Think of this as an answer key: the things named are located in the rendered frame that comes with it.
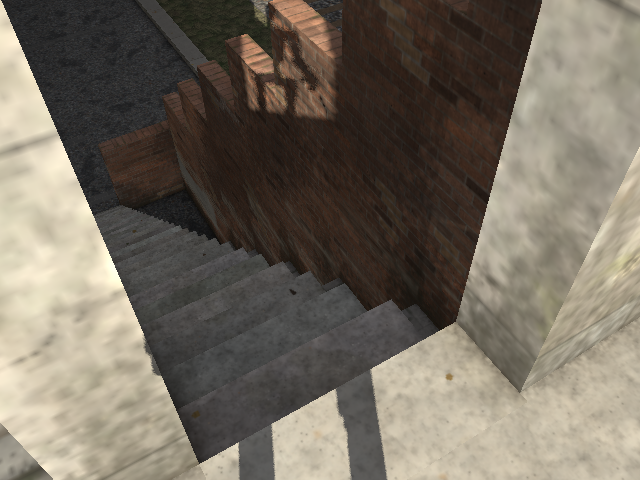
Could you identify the stairs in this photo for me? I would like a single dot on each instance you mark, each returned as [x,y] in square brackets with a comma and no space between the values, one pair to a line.
[240,344]

